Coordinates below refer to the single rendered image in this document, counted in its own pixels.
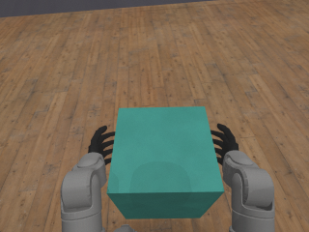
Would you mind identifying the right robot hand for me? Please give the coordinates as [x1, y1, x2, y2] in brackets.
[211, 123, 239, 166]

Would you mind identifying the right robot forearm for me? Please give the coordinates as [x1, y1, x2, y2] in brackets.
[222, 150, 275, 232]

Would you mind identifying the left robot hand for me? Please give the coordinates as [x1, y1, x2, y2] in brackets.
[88, 126, 115, 165]

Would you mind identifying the carton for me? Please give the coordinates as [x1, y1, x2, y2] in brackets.
[106, 106, 225, 219]

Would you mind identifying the left robot forearm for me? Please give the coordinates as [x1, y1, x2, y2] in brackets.
[60, 152, 107, 232]

